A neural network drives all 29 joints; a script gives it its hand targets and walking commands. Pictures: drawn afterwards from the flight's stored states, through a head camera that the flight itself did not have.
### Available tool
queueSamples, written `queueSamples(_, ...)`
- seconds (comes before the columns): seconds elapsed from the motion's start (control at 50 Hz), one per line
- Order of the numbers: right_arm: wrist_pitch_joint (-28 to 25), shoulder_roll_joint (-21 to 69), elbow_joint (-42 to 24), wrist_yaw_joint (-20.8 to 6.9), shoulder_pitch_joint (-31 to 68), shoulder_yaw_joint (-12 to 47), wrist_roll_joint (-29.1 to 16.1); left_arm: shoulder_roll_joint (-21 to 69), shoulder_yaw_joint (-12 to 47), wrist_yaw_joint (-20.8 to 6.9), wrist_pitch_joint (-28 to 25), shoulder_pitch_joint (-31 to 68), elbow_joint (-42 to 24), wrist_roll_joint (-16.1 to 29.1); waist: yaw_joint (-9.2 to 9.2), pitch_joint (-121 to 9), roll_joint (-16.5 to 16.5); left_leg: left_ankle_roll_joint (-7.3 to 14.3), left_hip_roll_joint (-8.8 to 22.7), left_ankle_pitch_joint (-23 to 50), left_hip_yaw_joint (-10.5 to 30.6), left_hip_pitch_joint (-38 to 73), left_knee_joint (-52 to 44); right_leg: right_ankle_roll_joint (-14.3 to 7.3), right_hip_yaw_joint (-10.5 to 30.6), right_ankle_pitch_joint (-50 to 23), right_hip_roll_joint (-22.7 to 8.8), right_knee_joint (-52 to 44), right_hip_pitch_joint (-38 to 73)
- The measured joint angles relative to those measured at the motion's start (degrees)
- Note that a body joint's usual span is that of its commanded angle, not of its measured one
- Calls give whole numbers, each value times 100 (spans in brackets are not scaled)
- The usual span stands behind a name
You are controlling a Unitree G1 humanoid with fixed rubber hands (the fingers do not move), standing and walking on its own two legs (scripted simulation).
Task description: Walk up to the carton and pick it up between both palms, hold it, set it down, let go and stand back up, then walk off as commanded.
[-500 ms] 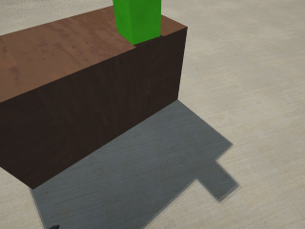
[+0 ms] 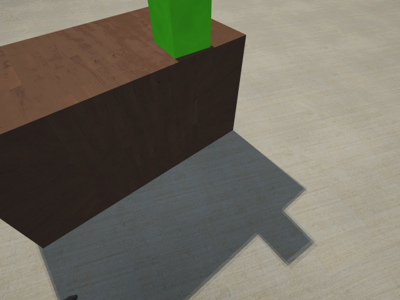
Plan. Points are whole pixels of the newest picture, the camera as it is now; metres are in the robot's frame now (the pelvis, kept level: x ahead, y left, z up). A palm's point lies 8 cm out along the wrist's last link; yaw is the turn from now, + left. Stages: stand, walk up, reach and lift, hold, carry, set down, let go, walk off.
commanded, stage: stand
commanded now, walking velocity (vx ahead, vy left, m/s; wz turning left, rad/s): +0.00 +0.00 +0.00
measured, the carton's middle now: (179, 17) +1.22 +0.15 +0.04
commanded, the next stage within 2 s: walk up in 0.64 s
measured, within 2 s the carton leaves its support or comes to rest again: neither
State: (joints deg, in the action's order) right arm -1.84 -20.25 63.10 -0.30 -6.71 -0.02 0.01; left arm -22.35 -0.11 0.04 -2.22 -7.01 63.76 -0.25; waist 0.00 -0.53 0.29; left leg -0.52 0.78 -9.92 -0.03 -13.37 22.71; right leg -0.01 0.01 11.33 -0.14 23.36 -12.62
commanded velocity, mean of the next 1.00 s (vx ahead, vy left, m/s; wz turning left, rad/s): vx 0.00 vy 0.00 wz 0.00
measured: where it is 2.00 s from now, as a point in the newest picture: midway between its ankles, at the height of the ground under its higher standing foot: (201, 266)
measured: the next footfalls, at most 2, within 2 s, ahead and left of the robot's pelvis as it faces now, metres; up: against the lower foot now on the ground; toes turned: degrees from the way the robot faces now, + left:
left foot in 1.14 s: +0.12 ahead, +0.20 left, +0.00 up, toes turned +7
right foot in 1.56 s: +0.34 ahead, -0.06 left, +0.00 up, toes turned +9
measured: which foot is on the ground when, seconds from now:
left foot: down 0.00-0.90, up 0.92-1.00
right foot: down 0.00-1.00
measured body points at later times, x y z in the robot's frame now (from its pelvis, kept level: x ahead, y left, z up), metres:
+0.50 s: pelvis +0.00 +0.00 +0.00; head +0.00 +0.00 +0.45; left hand +0.08 +0.32 -0.12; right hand +0.09 -0.30 -0.13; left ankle +0.02 +0.13 -0.74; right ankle +0.01 -0.12 -0.74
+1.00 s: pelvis +0.01 +0.01 +0.00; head +0.02 +0.02 +0.45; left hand +0.10 +0.35 -0.11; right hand +0.09 -0.31 -0.11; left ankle +0.02 +0.14 -0.71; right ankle +0.01 -0.12 -0.74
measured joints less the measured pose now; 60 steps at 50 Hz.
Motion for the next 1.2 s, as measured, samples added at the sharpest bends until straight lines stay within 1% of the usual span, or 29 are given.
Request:
queueSamples(0.84,1,-7,7,2,0,0,0,-3,0,0,2,0,15,0,0,-13,0,0,1,7,0,37,-13,0,0,-11,0,-17,38)
queueSamples(0.86,1,-15,8,-24,-16,-10,0,-3,-60,-33,-1,-17,-15,1,-1,-15,0,0,1,-139,-1,32,55,0,0,112,0,31,44)
queueSamples(0.9,10,-79,-27,-102,-109,-14,0,-34,-239,-109,-12,-109,-198,-23,-5,-64,1,0,4,-905,-1,-89,384,-8,-13,572,-1,114,46)
queueSamples(0.92,28,-122,-59,-131,-151,-18,1,-73,-308,-128,-24,-126,-304,-26,-12,-65,18,0,-6,-1116,-10,-288,810,-32,-39,682,-18,98,49)
queueSamples(0.96,46,-207,-133,-175,-207,-30,0,-165,-424,-135,-31,-147,-514,-38,-10,-40,60,0,-4,-1207,-6,-766,1766,-105,-96,704,-68,27,66)
queueSamples(0.98,46,-251,-178,-199,-240,-33,0,-203,-467,-136,-31,-165,-611,-46,-8,-27,76,0,14,-1270,-2,-935,2050,-122,-116,703,-100,2,90)
queueSamples(1.02,35,-345,-253,-259,-323,-37,0,-262,-541,-149,-24,-194,-757,-69,-2,-29,86,0,108,-1347,9,-1097,2190,-125,-145,698,-163,-21,174)
queueSamples(1.06,11,-414,-323,-309,-494,-59,0,-331,-587,-191,-2,-174,-926,-112,0,-46,85,1,269,-1350,11,-1116,2166,-125,-215,632,-216,5,318)
queueSamples(1.1,-19,-467,-359,-324,-736,-87,0,-403,-606,-241,32,-97,-1096,-127,7,-99,89,1,383,-1109,16,-1010,1814,-125,-313,681,-285,261,367)
queueSamples(1.12,-44,-511,-365,-324,-865,-112,0,-429,-607,-265,62,-37,-1178,-127,11,-63,75,1,395,-987,17,-822,1543,-125,-350,879,-330,595,367)
queueSamples(1.14,-75,-557,-371,-302,-1003,-154,-1,-452,-609,-289,98,27,-1257,-127,11,-7,74,-16,356,-637,12,-660,1375,-125,-352,1205,-397,1127,299)
queueSamples(1.16,-95,-536,-366,-253,-1153,-177,0,-467,-611,-309,149,121,-1296,-127,13,62,135,-19,261,-467,5,-633,1584,-126,-289,1426,-433,1797,171)
queueSamples(1.2,-97,-391,-336,-192,-1477,-176,0,-454,-607,-368,253,218,-1391,-127,14,66,286,-17,90,-746,13,-478,1731,-125,-161,1569,-334,2887,-194)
